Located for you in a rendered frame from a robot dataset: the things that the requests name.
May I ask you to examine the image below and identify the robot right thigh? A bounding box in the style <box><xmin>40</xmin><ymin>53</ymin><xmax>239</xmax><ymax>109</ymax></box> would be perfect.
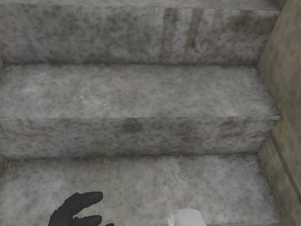
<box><xmin>166</xmin><ymin>207</ymin><xmax>207</xmax><ymax>226</ymax></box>

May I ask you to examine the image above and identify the left robot hand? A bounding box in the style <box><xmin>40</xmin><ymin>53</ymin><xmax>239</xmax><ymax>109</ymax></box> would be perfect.
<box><xmin>48</xmin><ymin>191</ymin><xmax>115</xmax><ymax>226</ymax></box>

